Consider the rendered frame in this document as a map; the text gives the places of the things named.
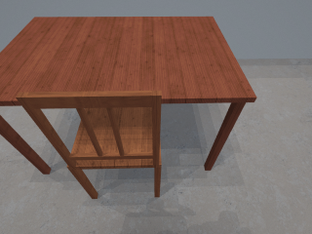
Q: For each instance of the table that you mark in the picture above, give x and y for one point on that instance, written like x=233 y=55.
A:
x=186 y=58

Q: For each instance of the chair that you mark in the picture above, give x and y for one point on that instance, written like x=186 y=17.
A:
x=118 y=130

